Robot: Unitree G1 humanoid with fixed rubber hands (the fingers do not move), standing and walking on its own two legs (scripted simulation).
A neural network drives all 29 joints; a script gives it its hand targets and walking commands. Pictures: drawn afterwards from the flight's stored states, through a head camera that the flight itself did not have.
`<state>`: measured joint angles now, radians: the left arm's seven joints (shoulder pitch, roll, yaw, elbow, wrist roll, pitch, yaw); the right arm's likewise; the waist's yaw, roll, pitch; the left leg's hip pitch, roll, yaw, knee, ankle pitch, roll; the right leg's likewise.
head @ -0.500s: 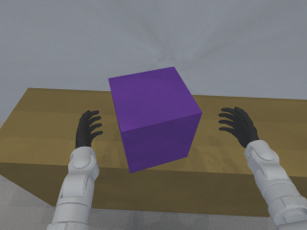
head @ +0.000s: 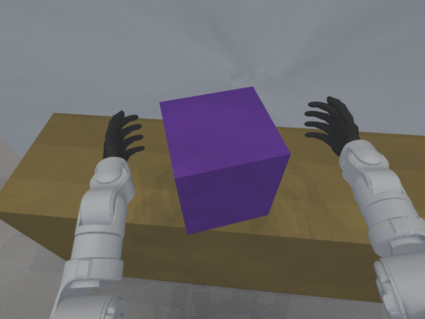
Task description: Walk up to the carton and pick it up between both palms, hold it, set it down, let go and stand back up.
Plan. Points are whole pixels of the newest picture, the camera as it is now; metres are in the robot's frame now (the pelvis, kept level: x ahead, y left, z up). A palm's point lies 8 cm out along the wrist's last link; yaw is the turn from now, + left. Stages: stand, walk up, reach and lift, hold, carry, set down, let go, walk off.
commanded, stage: reach and lift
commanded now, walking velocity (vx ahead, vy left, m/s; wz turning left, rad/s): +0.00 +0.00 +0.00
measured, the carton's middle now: (218, 163) +0.46 +0.07 -0.02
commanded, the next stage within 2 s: none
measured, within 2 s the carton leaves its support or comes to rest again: neither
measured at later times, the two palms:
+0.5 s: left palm (114, 123) +0.39 +0.25 +0.14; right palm (334, 100) +0.51 -0.14 +0.15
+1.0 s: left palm (127, 158) +0.38 +0.24 +0.05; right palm (309, 129) +0.50 -0.12 +0.07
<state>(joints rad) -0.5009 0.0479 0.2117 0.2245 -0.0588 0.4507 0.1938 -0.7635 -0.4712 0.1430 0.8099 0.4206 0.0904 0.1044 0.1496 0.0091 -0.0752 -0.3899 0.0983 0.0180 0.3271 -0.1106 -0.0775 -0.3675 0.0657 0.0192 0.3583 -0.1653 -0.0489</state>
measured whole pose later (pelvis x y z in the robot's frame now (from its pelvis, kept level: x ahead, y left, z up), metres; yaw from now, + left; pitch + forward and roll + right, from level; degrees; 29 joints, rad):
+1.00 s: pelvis +0.00 +0.01 -0.01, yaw +1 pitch +22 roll -1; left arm -0.74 0.00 0.26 0.74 0.00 0.10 0.18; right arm -1.02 -0.41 0.06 1.23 0.27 -0.09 0.11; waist 0.22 0.01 -0.19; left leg -0.65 0.09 0.00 0.38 -0.10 -0.07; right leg -0.60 0.06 0.00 0.36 -0.14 -0.04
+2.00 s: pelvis +0.00 +0.01 -0.01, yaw +0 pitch +25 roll -1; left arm -0.76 -0.17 0.55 0.82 0.29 -0.17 0.18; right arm -1.01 -0.16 -0.35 1.27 -0.22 -0.28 0.06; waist 0.18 -0.01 -0.19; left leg -0.71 0.09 0.03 0.36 -0.09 -0.06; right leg -0.68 0.05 0.02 0.36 -0.13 -0.03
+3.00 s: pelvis +0.02 +0.01 +0.00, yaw +1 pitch +21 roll +0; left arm -0.68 -0.19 0.57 0.78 0.33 -0.22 0.14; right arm -0.91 -0.09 -0.48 1.24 -0.32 -0.39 0.05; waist 0.16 -0.02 -0.14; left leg -0.58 0.10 0.07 0.31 -0.09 -0.06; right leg -0.55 0.05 -0.01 0.33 -0.15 -0.04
